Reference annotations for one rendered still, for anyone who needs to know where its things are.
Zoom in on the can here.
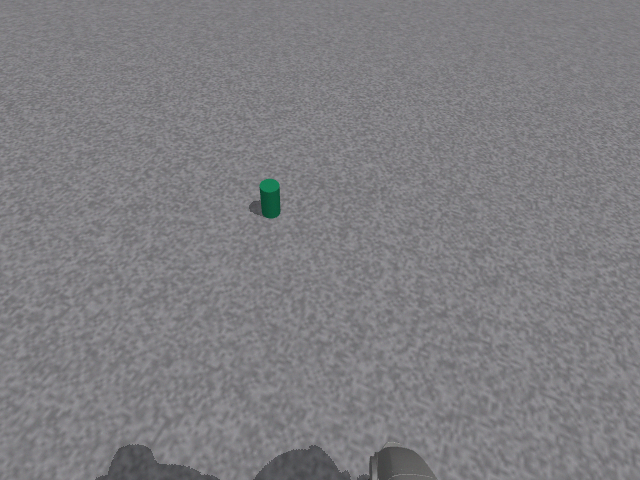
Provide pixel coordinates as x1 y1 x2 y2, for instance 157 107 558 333
260 179 280 219

